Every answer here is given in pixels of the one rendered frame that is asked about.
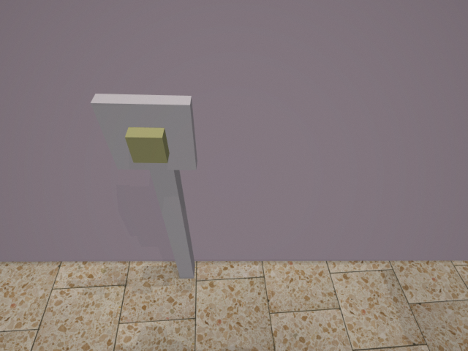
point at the button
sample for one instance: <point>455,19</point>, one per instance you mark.
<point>147,144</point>

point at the panel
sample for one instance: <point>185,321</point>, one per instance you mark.
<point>115,113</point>

